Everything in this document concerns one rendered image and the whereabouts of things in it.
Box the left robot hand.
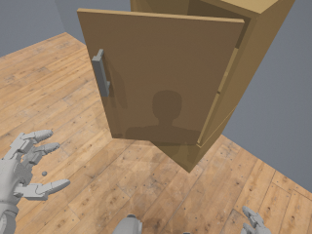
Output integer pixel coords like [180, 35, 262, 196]
[0, 130, 71, 206]

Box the handle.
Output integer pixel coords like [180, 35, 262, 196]
[92, 49, 110, 98]

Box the robot left thigh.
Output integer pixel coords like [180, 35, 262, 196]
[112, 217, 142, 234]

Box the cupboard door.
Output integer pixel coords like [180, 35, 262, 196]
[76, 8, 245, 145]

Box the left robot forearm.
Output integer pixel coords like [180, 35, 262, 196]
[0, 201, 20, 234]

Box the right robot hand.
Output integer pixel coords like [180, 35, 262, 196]
[240, 206, 272, 234]

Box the left robot shin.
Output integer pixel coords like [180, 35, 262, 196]
[127, 214, 137, 218]

